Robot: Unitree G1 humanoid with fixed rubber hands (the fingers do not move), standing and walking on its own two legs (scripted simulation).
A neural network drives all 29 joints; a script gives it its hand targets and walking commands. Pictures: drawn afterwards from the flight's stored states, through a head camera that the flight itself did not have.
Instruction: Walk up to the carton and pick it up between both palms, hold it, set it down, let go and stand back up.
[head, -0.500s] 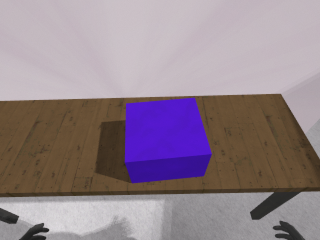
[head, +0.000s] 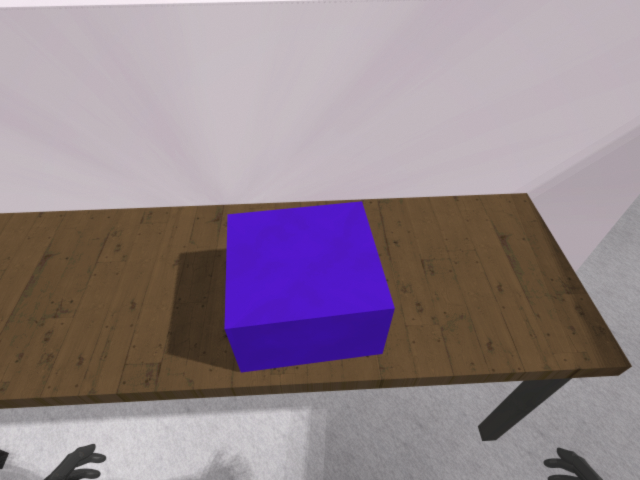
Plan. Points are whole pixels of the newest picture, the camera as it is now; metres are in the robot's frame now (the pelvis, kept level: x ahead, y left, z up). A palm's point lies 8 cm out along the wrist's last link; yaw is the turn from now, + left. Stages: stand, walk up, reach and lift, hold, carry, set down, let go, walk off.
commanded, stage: walk up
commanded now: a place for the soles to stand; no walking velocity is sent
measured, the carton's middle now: (304, 283) +0.46 +0.03 -0.11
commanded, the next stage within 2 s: reach and lift in 0.56 s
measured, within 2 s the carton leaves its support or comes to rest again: neither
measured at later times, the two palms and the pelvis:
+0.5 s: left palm out of the picture +0.13 +0.32 -0.06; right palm out of the picture +0.11 -0.33 -0.08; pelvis +0.01 +0.00 +0.00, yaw +0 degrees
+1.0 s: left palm (98, 440) +0.19 +0.28 -0.04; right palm out of the picture +0.14 -0.30 -0.06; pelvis +0.00 +0.00 +0.00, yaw +0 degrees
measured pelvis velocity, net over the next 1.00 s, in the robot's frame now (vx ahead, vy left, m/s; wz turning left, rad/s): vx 0.00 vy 0.00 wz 0.00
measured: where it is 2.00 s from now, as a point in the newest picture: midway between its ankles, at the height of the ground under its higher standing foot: outside the picture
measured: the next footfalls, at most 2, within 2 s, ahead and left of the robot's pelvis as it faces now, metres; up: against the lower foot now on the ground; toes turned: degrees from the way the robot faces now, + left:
none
